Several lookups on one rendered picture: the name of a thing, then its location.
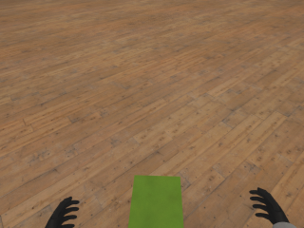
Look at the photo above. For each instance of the right robot hand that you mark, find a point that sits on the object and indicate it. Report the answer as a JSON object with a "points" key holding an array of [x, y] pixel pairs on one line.
{"points": [[275, 213]]}

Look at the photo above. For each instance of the left robot hand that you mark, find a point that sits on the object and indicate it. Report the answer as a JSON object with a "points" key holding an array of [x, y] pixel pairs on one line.
{"points": [[58, 217]]}

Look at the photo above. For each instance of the carton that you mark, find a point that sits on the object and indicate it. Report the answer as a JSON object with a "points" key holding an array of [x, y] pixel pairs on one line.
{"points": [[156, 202]]}

